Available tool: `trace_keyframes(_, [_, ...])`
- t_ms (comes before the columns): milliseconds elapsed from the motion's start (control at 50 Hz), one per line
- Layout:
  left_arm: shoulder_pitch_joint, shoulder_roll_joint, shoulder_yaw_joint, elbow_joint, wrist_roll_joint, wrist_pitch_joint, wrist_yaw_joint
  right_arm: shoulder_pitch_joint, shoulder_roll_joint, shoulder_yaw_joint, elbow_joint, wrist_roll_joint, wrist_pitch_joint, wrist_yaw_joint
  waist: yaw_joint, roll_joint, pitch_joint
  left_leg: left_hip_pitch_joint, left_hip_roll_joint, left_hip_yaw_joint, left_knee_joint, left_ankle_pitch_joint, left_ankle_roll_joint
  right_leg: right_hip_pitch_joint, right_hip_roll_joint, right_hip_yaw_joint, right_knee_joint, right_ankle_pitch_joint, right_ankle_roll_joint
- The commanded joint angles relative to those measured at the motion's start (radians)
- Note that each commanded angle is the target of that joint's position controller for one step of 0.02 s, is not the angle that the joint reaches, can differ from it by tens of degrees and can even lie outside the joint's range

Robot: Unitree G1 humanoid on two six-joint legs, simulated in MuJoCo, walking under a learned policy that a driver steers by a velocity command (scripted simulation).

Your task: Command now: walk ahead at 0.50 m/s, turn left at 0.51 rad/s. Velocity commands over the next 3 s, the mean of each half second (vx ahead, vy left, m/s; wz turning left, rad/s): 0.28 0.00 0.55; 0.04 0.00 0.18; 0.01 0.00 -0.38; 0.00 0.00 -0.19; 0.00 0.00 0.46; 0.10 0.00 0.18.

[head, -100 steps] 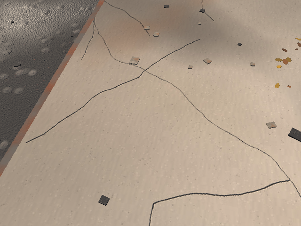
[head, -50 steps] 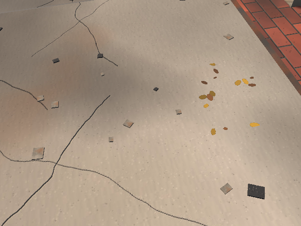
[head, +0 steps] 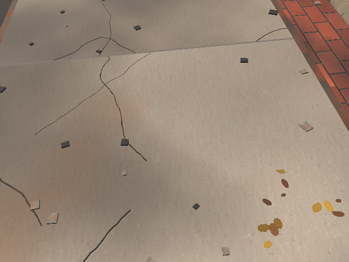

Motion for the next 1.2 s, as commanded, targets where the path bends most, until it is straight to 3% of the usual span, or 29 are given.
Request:
trace_keyframes(20, [0.010,0.090,0.018,-0.037,0.001,-0.018,0.001,-0.034,-0.002,0.005,-0.070,-0.001,0.002,0.014,-0.014,-0.116,0.036,-0.102,0.031,-0.010,-0.064,0.107,-0.016,0.019,-0.270,0.123,-0.168,0.213,-0.093])
trace_keyframes(80, [0.030,0.103,0.021,-0.026,0.002,-0.016,0.002,-0.138,0.013,0.019,-0.108,-0.001,-0.002,0.025,0.007,-0.120,0.054,-0.059,0.019,0.039,-0.244,0.194,-0.012,0.033,-0.258,0.044,-0.158,0.267,-0.081])
trace_keyframes(160, [0.069,0.133,0.027,-0.004,-0.004,0.001,0.015,-0.205,0.021,0.028,-0.145,-0.012,-0.011,0.030,0.021,-0.124,0.061,0.046,-0.034,0.136,-0.419,0.159,0.022,0.102,-0.270,-0.047,-0.031,0.639,-0.057])
trace_keyframes(220, [0.054,0.174,0.041,-0.005,-0.008,0.027,0.029,-0.074,-0.017,0.011,-0.119,-0.021,-0.020,0.017,-0.030,-0.163,-0.028,0.200,-0.122,0.162,-0.481,0.039,0.074,0.158,-0.268,-0.067,0.224,0.910,-0.033])
trace_keyframes(240, [0.045,0.181,0.044,-0.011,-0.013,0.038,0.029,0.029,-0.039,-0.001,-0.089,-0.026,-0.032,0.007,-0.071,-0.144,-0.092,0.318,-0.149,0.148,-0.554,0.073,0.096,0.136,-0.259,-0.068,0.399,0.843,-0.019])
trace_keyframes(260, [0.042,0.179,0.044,-0.023,-0.020,0.041,0.024,0.134,-0.091,-0.020,-0.060,-0.039,-0.047,-0.010,-0.131,-0.069,-0.167,0.508,-0.102,0.072,-0.654,0.291,0.132,0.013,-0.221,-0.080,0.656,0.576,0.025])
trace_keyframes(280, [0.121,0.063,0.021,-0.072,-0.007,0.043,0.016,0.126,-0.218,-0.048,-0.066,-0.030,-0.051,-0.021,-0.040,0.136,-0.267,0.805,0.211,-0.252,-0.480,0.972,0.220,-0.313,-0.100,-0.064,0.970,-0.407,0.067])
trace_keyframes(300, [0.127,0.097,0.025,-0.097,-0.016,0.058,0.016,0.187,-0.270,-0.066,-0.092,0.019,-0.035,-0.025,-0.088,0.114,-0.439,0.929,0.334,-0.547,-0.557,1.071,0.390,-0.475,0.010,0.125,1.180,-0.496,0.095])
trace_keyframes(320, [0.053,0.111,0.024,-0.103,-0.010,0.062,0.016,0.136,-0.229,-0.060,-0.109,0.030,-0.016,-0.037,-0.086,-0.008,-0.359,0.839,0.297,-0.442,-0.616,0.930,0.367,-0.528,-0.052,0.200,1.175,-0.381,0.092])
trace_keyframes(340, [-0.009,0.100,0.019,-0.117,-0.011,0.059,0.015,0.052,-0.164,-0.042,-0.119,0.037,-0.006,-0.044,-0.066,-0.016,-0.216,0.684,0.248,-0.366,-0.664,0.802,0.334,-0.537,-0.079,0.200,1.113,-0.291,0.091])
trace_keyframes(360, [-0.032,0.102,0.021,-0.115,0.001,0.062,0.017,0.004,-0.113,-0.027,-0.119,0.039,-0.002,-0.047,-0.030,-0.047,-0.128,0.569,0.187,-0.318,-0.704,0.723,0.286,-0.513,-0.102,0.208,1.035,-0.250,0.094])
trace_keyframes(380, [-0.020,0.108,0.023,-0.119,0.017,0.078,0.017,-0.021,-0.084,-0.019,-0.124,0.044,0.001,-0.051,-0.002,-0.034,-0.097,0.482,0.145,-0.281,-0.731,0.675,0.259,-0.465,-0.111,0.213,0.980,-0.232,0.099])
trace_keyframes(400, [0.002,0.107,0.024,-0.114,0.023,0.098,0.016,-0.030,-0.074,-0.014,-0.126,0.037,0.000,-0.050,0.013,-0.028,-0.102,0.430,0.122,-0.260,-0.745,0.651,0.239,-0.416,-0.106,0.211,0.947,-0.220,0.102])
trace_keyframes(460, [0.017,0.085,0.020,-0.119,0.015,0.126,0.015,-0.020,-0.120,-0.026,-0.129,0.019,-0.013,-0.040,0.029,-0.031,-0.139,0.384,0.089,-0.239,-0.757,0.602,0.218,-0.377,-0.083,0.207,0.873,-0.181,0.105])
trace_keyframes(580, [-0.089,0.099,0.024,-0.144,0.012,0.146,0.020,0.020,-0.105,-0.017,-0.122,0.012,0.001,-0.044,-0.019,0.035,-0.109,0.395,0.078,-0.289,-0.830,0.191,0.178,-0.416,-0.080,0.223,0.715,-0.121,0.102])
trace_keyframes(660, [-0.124,0.090,0.018,-0.148,0.003,0.147,0.021,0.033,-0.098,-0.011,-0.109,0.004,0.008,-0.046,-0.041,0.052,-0.073,0.404,0.080,-0.320,-0.845,0.026,0.173,-0.366,-0.061,0.221,0.577,-0.156,0.089])
trace_keyframes(740, [-0.098,0.083,0.012,-0.138,-0.011,0.138,0.029,0.022,-0.096,-0.004,-0.097,-0.003,0.017,-0.045,-0.040,0.066,-0.055,0.386,0.085,-0.344,-0.809,0.063,0.175,-0.240,-0.015,0.193,0.414,-0.230,0.059])
trace_keyframes(800, [-0.008,0.059,0.003,-0.103,-0.012,0.120,0.040,0.008,-0.081,0.009,-0.080,0.015,0.023,-0.055,0.011,0.028,-0.050,0.337,0.061,-0.339,-0.738,0.127,0.118,-0.043,-0.008,0.187,0.061,-0.057,0.025])
trace_keyframes(820, [-0.016,0.096,0.006,-0.106,0.003,0.107,0.044,0.033,-0.046,0.020,-0.079,0.020,0.017,-0.057,-0.010,-0.042,-0.053,0.291,0.022,-0.312,-0.694,0.074,0.064,0.021,-0.102,0.296,-0.023,-0.024,0.005])
trace_keyframes(840, [-0.058,0.160,0.009,-0.129,0.015,0.097,0.045,0.080,0.012,0.036,-0.081,0.032,0.011,-0.055,-0.055,-0.194,-0.084,0.245,-0.079,-0.194,-0.593,-0.080,0.014,0.050,-0.291,0.509,-0.085,0.052,-0.057])
trace_keyframes(860, [-0.132,0.134,0.000,-0.129,0.010,0.093,0.032,0.026,-0.031,0.026,-0.073,0.025,0.015,-0.058,-0.054,-0.215,-0.008,0.321,-0.138,-0.101,-0.581,-0.176,0.002,-0.138,-0.349,0.518,-0.062,0.216,-0.126])
trace_keyframes(880, [-0.171,0.090,-0.014,-0.136,0.004,0.085,0.024,0.029,-0.036,0.026,-0.057,0.017,0.017,-0.056,-0.066,-0.186,-0.013,0.404,-0.114,-0.101,-0.578,-0.138,-0.003,-0.164,-0.302,0.455,-0.050,0.243,-0.120])
trace_keyframes(920, [-0.154,0.108,-0.012,-0.110,0.000,0.081,0.024,0.002,-0.028,0.030,-0.039,0.015,0.015,-0.050,-0.057,-0.193,-0.012,0.451,-0.103,-0.114,-0.678,0.041,-0.008,-0.132,-0.195,0.360,-0.020,0.142,-0.043])
trace_keyframes(940, [-0.116,0.111,-0.012,-0.097,-0.007,0.080,0.026,-0.025,-0.047,0.028,-0.036,0.008,0.013,-0.048,-0.032,-0.193,-0.014,0.472,-0.084,-0.133,-0.702,0.104,-0.011,-0.132,-0.174,0.356,-0.016,0.118,-0.024])
trace_keyframes(960, [-0.093,0.098,-0.018,-0.082,-0.010,0.078,0.022,-0.012,-0.036,0.034,-0.020,0.007,0.007,-0.048,-0.031,-0.177,-0.029,0.517,-0.054,-0.148,-0.738,0.142,-0.016,-0.141,-0.160,0.358,-0.019,0.086,-0.012])
trace_keyframes(1000, [-0.074,0.100,-0.016,-0.064,-0.017,0.081,0.014,0.019,-0.055,0.030,0.027,0.017,0.002,-0.054,-0.025,-0.112,0.001,0.498,-0.035,-0.139,-0.731,0.118,-0.013,-0.131,-0.130,0.360,-0.033,0.007,-0.008])
trace_keyframes(1040, [-0.099,0.138,-0.001,-0.070,-0.017,0.087,0.013,-0.012,-0.065,0.024,0.031,0.017,0.000,-0.068,-0.025,-0.100,0.022,0.452,-0.047,-0.111,-0.704,0.094,-0.014,-0.121,-0.132,0.387,0.005,0.082,-0.027])
trace_keyframes(1080, [-0.099,0.165,0.015,-0.076,-0.017,0.094,0.009,-0.021,-0.068,0.020,0.031,0.018,0.000,-0.080,-0.018,-0.108,0.000,0.425,-0.064,-0.076,-0.656,0.068,-0.018,-0.113,-0.145,0.422,0.043,0.170,-0.055])
trace_keyframes(1200, [-0.095,0.180,0.043,-0.103,-0.009,0.122,0.004,-0.021,-0.068,0.010,-0.005,0.013,0.007,-0.092,-0.019,-0.112,-0.009,0.391,-0.063,-0.045,-0.543,-0.041,-0.006,-0.219,-0.164,0.549,0.113,0.213,-0.107])
Next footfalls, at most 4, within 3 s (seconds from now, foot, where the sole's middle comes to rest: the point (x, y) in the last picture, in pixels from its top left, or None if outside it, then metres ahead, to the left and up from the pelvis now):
0.26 left None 0.26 0.13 -0.78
0.82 right None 0.28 -0.07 -0.78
1.56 right None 0.25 -0.10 -0.78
1.98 left None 0.24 0.09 -0.78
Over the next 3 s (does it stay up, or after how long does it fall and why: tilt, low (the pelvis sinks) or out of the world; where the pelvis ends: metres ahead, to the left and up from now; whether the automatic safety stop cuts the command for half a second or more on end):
stays up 0.22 -0.03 0.00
